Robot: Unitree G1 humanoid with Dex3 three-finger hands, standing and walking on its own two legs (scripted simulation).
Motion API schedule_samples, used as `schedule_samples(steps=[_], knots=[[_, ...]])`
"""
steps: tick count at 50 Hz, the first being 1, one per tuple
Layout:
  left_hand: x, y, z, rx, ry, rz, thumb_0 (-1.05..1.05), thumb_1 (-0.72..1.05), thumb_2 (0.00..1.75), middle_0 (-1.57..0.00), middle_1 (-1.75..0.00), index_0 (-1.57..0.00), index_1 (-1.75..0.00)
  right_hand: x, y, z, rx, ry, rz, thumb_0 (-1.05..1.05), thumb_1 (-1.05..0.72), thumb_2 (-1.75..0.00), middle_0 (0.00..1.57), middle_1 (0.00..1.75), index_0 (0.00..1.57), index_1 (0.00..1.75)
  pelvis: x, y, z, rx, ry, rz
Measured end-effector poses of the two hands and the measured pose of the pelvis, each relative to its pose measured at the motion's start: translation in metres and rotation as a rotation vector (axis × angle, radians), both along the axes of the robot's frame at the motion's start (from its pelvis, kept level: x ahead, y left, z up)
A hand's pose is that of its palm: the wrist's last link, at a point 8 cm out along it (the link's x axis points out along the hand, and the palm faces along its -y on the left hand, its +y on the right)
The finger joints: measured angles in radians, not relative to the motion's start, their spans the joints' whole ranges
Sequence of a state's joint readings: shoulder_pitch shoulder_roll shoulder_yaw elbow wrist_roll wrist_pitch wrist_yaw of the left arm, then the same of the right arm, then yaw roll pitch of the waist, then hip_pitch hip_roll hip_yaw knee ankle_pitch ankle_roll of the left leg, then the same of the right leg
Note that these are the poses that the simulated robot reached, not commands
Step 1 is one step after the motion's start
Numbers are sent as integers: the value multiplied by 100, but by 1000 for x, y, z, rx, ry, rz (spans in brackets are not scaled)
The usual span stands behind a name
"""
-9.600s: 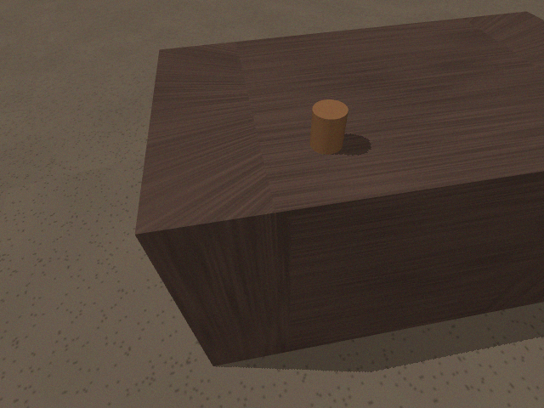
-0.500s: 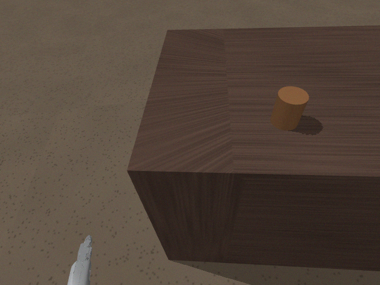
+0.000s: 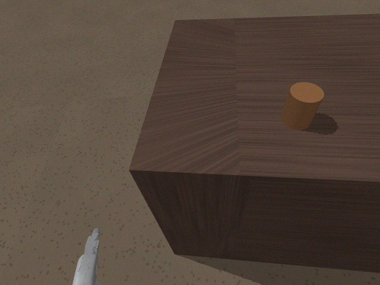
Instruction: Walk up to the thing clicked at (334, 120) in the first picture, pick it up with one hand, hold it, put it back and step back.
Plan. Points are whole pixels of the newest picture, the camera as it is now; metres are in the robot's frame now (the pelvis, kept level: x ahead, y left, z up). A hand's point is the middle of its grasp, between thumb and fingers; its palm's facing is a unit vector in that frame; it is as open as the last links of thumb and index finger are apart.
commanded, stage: go down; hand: right
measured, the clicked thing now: (300, 106) +0.51 -0.20 +0.08
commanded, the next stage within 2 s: approach in 1.06 s
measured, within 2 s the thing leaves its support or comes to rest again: neither
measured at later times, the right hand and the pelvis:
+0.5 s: hand out of the picture +0.42 -0.38 +0.21, palm faces +0.18 +0.98 +0.03, open 17.7 cm; pelvis +0.00 +0.00 +0.00, yaw +0 degrees
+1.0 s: hand out of the picture +0.44 -0.39 +0.22, palm faces +0.19 +0.98 +0.03, open 17.7 cm; pelvis +0.00 -0.01 -0.01, yaw +1 degrees
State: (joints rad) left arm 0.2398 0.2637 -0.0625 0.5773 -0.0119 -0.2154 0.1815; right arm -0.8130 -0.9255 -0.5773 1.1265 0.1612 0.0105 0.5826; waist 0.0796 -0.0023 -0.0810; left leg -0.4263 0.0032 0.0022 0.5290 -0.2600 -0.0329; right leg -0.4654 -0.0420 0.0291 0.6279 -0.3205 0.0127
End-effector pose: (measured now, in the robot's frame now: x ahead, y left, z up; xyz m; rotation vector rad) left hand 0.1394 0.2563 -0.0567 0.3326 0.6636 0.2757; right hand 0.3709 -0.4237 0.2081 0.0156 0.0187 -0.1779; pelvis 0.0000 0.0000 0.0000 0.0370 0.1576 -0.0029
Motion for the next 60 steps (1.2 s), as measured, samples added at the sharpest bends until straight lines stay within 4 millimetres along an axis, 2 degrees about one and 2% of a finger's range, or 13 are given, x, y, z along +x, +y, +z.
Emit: schedule_samples(steps=[38, 60], knots=[[-7, -6, 1, 18, 16, 1, -1, -53, 5, -6, -6, -6, -6, 32, -13, 7, 16, -5, -11, -2, 59, -5, 4, 6, 5, 5, 0, -7, -7, 16, 60, 5], [-8, -10, 2, 13, 20, -6, -1, -54, 6, -6, -6, -6, -6, 34, -16, 4, 9, -2, -9, -2, 58, -5, 4, 6, 5, 5, 2, -9, -8, 18, 72, 10]])
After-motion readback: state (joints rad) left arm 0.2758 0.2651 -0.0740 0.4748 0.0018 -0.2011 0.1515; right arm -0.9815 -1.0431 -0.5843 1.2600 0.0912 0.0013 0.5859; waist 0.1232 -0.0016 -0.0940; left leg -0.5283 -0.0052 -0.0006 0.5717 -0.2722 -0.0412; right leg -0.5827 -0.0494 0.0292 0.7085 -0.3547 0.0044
